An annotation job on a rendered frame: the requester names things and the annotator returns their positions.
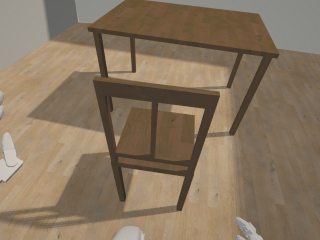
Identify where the chair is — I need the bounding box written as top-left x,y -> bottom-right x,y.
93,76 -> 220,211

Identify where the right robot hand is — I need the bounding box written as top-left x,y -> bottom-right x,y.
235,217 -> 263,240

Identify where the left robot hand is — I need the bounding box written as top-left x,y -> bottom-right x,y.
0,91 -> 23,184

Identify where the table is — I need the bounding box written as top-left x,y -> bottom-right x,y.
87,0 -> 280,136

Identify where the robot left thigh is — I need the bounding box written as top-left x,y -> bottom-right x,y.
112,226 -> 145,240

